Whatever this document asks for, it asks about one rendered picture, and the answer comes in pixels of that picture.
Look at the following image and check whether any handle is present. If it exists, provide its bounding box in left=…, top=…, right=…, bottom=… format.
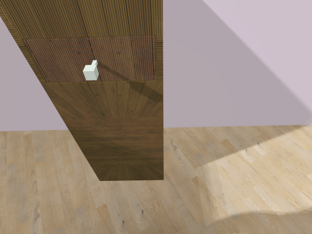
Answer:
left=83, top=60, right=99, bottom=80

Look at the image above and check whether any cabinet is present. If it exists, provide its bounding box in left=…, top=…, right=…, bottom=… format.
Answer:
left=0, top=0, right=164, bottom=181

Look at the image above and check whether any drawer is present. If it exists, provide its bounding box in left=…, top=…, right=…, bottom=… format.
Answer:
left=23, top=35, right=156, bottom=83

